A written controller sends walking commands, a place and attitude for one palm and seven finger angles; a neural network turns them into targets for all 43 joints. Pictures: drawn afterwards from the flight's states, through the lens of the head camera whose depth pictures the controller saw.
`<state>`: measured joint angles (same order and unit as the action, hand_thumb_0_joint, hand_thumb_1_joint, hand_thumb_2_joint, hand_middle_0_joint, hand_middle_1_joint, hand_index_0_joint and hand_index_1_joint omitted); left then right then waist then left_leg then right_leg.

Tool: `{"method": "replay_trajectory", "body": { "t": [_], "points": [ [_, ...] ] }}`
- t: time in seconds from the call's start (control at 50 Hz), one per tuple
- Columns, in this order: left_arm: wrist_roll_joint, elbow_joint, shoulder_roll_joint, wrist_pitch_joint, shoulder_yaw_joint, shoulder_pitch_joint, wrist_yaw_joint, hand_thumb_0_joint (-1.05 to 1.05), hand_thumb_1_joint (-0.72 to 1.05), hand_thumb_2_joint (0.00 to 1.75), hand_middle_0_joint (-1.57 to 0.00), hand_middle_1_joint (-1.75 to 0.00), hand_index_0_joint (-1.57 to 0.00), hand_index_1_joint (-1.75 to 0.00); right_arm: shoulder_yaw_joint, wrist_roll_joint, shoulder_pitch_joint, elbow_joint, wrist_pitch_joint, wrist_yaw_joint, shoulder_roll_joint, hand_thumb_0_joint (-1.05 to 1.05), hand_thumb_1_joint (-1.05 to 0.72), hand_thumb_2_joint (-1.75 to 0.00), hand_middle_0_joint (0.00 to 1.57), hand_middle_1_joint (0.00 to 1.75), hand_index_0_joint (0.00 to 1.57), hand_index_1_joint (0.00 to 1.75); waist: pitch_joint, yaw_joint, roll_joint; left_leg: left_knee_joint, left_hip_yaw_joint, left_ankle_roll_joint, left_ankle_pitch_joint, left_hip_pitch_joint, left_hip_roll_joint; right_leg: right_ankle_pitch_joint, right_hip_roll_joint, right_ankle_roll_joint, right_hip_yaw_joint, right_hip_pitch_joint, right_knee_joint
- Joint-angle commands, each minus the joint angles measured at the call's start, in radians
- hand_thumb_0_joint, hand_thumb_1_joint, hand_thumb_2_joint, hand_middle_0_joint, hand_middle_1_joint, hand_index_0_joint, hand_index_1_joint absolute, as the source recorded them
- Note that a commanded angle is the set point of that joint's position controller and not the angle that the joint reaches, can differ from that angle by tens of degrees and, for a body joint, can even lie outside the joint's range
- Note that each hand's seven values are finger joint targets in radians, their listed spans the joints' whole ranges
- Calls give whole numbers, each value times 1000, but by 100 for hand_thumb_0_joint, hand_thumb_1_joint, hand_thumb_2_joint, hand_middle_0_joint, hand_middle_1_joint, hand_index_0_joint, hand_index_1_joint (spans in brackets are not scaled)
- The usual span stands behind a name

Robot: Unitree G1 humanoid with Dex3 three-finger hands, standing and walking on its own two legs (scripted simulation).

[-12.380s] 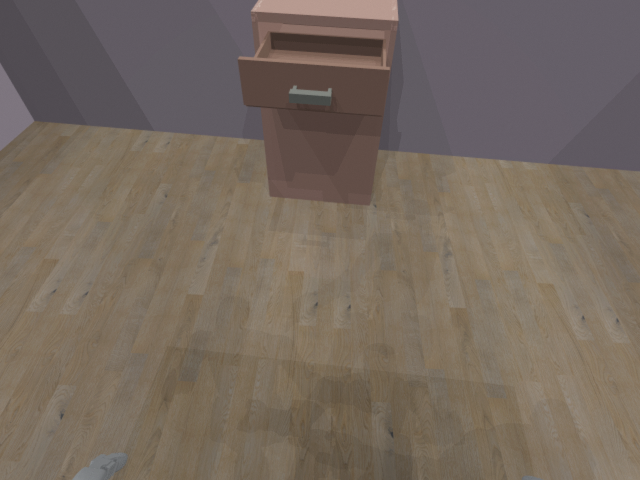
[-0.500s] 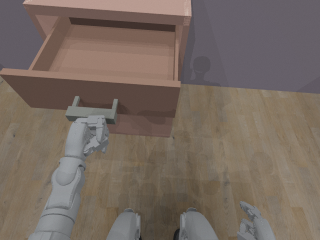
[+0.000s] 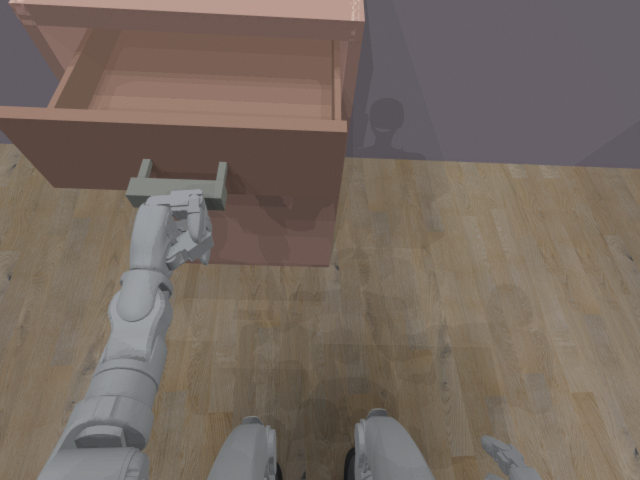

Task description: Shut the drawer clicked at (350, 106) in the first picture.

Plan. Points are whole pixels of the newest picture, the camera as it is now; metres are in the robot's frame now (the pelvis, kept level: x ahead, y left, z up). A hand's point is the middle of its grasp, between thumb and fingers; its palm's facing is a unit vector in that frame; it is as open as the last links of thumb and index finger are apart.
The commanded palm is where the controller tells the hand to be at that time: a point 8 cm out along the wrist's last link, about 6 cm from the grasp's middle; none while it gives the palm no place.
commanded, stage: push the drawer shut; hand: left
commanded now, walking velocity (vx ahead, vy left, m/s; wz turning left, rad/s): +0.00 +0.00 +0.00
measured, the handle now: (181, 180) +0.49 +0.18 +0.03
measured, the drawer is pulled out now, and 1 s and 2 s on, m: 0.18 0.05 0.00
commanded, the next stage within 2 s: pull the fist back off the drawer in 1.72 s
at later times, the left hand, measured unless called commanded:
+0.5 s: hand (214, 193) +0.47 +0.13 +0.03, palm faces -0.05 -1.00 -0.05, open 3.4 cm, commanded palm +0.46 +0.19 +0.03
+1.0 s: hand (220, 154) +0.54 +0.13 +0.03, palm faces -0.04 -1.00 -0.04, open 3.4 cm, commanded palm +0.53 +0.18 +0.03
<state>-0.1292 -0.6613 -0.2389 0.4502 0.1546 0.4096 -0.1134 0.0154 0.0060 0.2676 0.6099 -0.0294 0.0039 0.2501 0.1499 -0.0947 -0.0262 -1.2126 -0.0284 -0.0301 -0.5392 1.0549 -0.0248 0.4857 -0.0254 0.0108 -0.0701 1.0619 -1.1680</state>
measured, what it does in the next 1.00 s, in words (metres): stands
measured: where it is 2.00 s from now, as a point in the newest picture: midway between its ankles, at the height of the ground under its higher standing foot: outside the picture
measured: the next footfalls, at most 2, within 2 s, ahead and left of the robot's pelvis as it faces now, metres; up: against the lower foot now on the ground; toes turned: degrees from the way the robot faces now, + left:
none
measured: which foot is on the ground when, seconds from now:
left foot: down 0.00-1.00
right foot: down 0.00-1.00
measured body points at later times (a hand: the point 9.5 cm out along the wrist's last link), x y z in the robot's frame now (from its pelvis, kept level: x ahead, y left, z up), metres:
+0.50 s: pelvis +0.00 +0.00 -0.01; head +0.13 +0.00 +0.42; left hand +0.47 +0.19 +0.04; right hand +0.05 -0.27 -0.12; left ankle +0.02 +0.10 -0.64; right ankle +0.04 -0.12 -0.64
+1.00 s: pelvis -0.01 +0.00 -0.02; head +0.16 +0.02 +0.40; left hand +0.53 +0.19 +0.04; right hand -0.01 -0.26 -0.13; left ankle +0.02 +0.10 -0.64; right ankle +0.04 -0.12 -0.64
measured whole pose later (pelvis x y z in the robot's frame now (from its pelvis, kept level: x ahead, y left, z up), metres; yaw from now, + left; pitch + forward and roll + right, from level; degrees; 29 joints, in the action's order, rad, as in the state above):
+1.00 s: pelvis -0.01 +0.00 -0.02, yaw -2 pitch +28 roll -3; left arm -0.02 -1.19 -0.46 0.47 0.36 0.98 -0.14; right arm 0.05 -0.04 0.34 0.63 0.05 -0.02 0.26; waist 0.13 -0.22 -0.04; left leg -1.29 -0.01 -0.03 -0.54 1.24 -0.05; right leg 0.47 0.00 0.01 -0.08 1.23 -1.21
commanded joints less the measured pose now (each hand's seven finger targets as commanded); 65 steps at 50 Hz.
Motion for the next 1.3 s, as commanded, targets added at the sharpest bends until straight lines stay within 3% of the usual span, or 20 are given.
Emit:
{"method": "replay_trajectory", "body": {
  "t": [0.0,0.12,0.14,0.24,0.32,0.4,0.44,0.48,0.54,0.6,0.74,0.78,0.92,0.96,1.0,1.1,1.14,1.18,1.26,1.28],
  "points": [
    [1,190,-162,93,58,470,19,0,90,90,-140,-160,-140,-160,-58,-4,68,-86,-29,8,155,0,-90,-90,20,30,20,30,396,-35,-37,165,77,17,268,-256,17,-193,30,15,37,-203,136],
    [9,82,-218,99,115,507,10,0,90,90,-140,-160,-140,-160,-55,-11,91,-75,-15,8,157,0,-90,-90,20,30,20,30,447,-31,-35,155,67,15,286,-244,21,-224,32,13,47,-237,133],
    [7,65,-213,99,104,555,6,0,90,90,-140,-160,-140,-160,-52,-10,88,-70,-12,8,156,0,-90,-90,20,30,20,30,427,-47,-45,152,65,14,270,-233,20,-213,31,11,48,-220,138],
    [8,10,-270,106,146,645,-11,0,90,90,-140,-160,-140,-160,-50,-14,111,-63,-6,11,161,0,-90,-90,20,30,20,30,471,-50,-50,139,65,10,282,-221,21,-231,34,11,56,-238,129],
    [7,-17,-239,114,129,672,-18,0,90,90,-140,-160,-140,-160,-53,-19,132,-57,-1,1,162,0,-90,-90,20,30,20,30,502,-52,-94,139,75,17,339,-283,15,-253,39,15,43,-204,120],
    [11,-75,-306,115,182,704,-15,0,90,90,-140,-160,-140,-160,-51,-22,153,-51,10,1,166,0,-90,-90,20,30,20,30,474,-63,-23,129,65,6,319,-200,18,-276,41,10,55,-255,124],
    [20,-99,-300,118,176,744,-17,0,90,90,-140,-160,-140,-160,-50,-23,154,-48,15,-1,163,0,-90,-90,20,30,20,30,473,-73,-42,119,56,4,301,-184,20,-270,40,6,65,-246,129],
    [29,-123,-345,126,207,769,-19,0,90,90,-140,-160,-140,-160,-48,-24,162,-45,21,0,164,0,-90,-90,20,30,20,30,466,-70,-29,116,54,2,284,-155,21,-258,41,7,70,-260,128],
    [37,-163,-359,131,204,845,-27,0,90,90,-140,-160,-140,-160,-43,-28,169,-41,25,-1,168,0,-90,-90,20,30,20,30,452,-90,-67,111,61,1,257,-149,19,-219,42,8,68,-214,125],
    [37,-171,-378,134,219,885,-31,0,90,90,-140,-160,-140,-160,-46,-33,186,-38,28,-2,173,0,-90,-90,20,30,20,30,497,-95,-90,101,69,-1,291,-190,17,-234,48,11,63,-200,115],
    [48,-217,-394,117,220,968,-30,0,90,90,-140,-160,-140,-160,-42,-42,213,-29,46,-9,183,0,-90,-90,20,30,20,30,544,-119,-121,90,90,2,340,-230,8,-246,52,9,49,-151,106],
    [56,-252,-423,105,241,965,-28,0,90,90,-140,-160,-140,-160,-40,-42,222,-29,53,-10,185,0,-90,-90,20,30,20,30,528,-120,-98,85,84,0,331,-193,8,-248,53,8,52,-168,108],
    [92,-303,-437,91,224,1075,-14,0,90,90,-140,-160,-140,-160,-33,-52,250,-19,68,-15,194,0,-90,-90,20,30,20,30,509,-160,-141,75,107,0,323,-212,0,-206,59,10,39,-72,100],
    [99,-296,-452,89,232,1105,-8,0,90,90,-140,-160,-140,-160,-32,-56,260,-18,70,-19,194,0,-90,-90,20,30,20,30,533,-157,-176,70,112,3,344,-222,0,-214,59,12,37,-68,92],
    [104,-300,-491,87,258,1115,-6,0,90,90,-140,-160,-140,-160,-31,-60,273,-17,74,-19,199,0,-90,-90,20,30,20,30,560,-160,-160,60,113,-1,365,-225,-3,-234,62,12,38,-82,87],
    [123,-316,-465,70,220,1192,2,0,90,90,-140,-160,-140,-160,-27,-66,291,-9,86,-26,199,0,-90,-90,20,30,20,30,549,-190,-201,54,129,1,387,-248,-9,-232,63,12,28,-23,82],
    [130,-322,-520,64,265,1183,7,0,90,90,-140,-160,-140,-160,-28,-70,304,-10,92,-27,204,0,-90,-90,20,30,20,30,582,-178,-192,48,128,2,413,-246,-11,-255,65,12,28,-52,80],
    [134,-332,-523,53,263,1192,9,0,90,90,-140,-160,-140,-160,-26,-69,309,-11,99,-28,202,0,-90,-90,20,30,20,30,589,-186,-182,41,121,-1,414,-224,-9,-274,65,10,34,-72,83],
    [143,-370,-552,31,268,1242,6,0,90,90,-140,-160,-140,-160,-18,-71,325,-4,105,-29,205,0,-90,-90,20,30,20,30,542,-210,-179,32,121,-6,393,-184,-13,-261,68,9,33,-55,87],
    [147,-363,-589,30,291,1247,6,0,90,90,-140,-160,-140,-160,-15,-72,330,-9,105,-28,206,0,-90,-90,20,30,20,30,555,-200,-196,29,115,-7,396,-168,-10,-274,68,11,39,-80,85]
  ]
}}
